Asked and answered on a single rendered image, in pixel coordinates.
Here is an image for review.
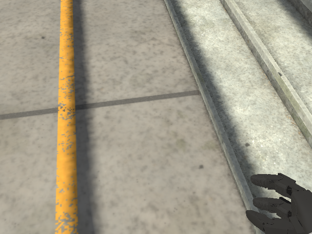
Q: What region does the right robot hand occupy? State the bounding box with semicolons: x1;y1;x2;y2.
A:
246;173;312;234

